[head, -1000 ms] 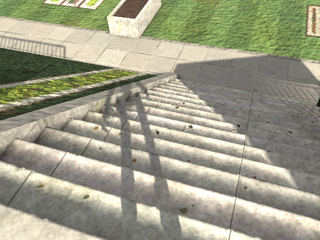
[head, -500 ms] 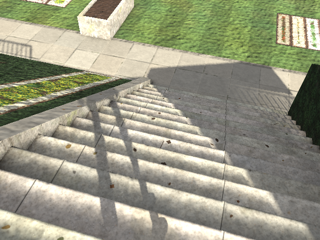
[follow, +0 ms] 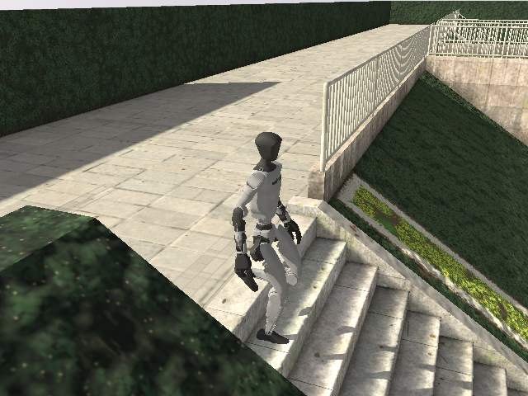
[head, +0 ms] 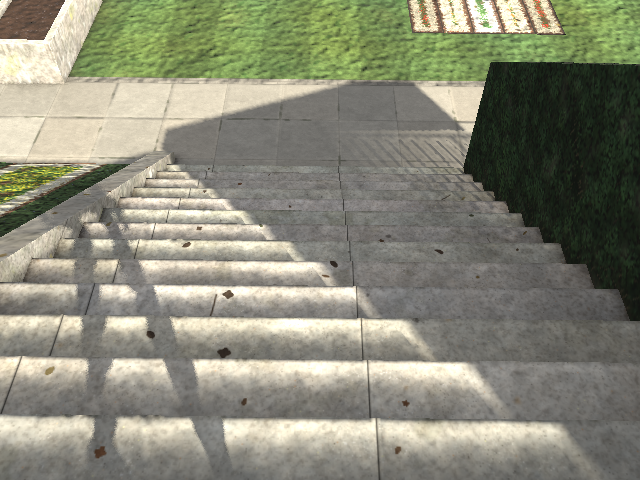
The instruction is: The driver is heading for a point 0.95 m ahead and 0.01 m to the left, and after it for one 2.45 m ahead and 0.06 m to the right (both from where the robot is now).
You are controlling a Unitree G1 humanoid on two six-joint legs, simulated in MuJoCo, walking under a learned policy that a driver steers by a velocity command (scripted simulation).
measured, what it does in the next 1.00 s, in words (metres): goes down: left foot 0.18 m lower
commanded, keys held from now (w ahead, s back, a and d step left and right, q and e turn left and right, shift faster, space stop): w+e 0.22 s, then w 0.66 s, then w+q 0.12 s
